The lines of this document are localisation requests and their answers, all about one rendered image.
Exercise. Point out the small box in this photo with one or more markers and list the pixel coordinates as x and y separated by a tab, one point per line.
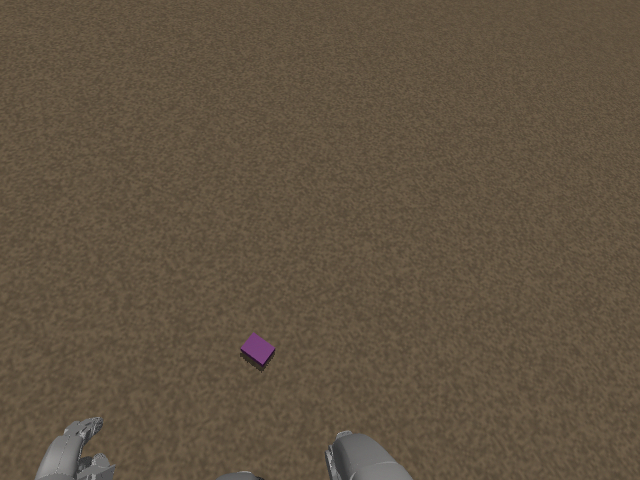
257	349

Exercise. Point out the left robot hand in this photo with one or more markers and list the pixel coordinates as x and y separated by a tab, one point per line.
63	456

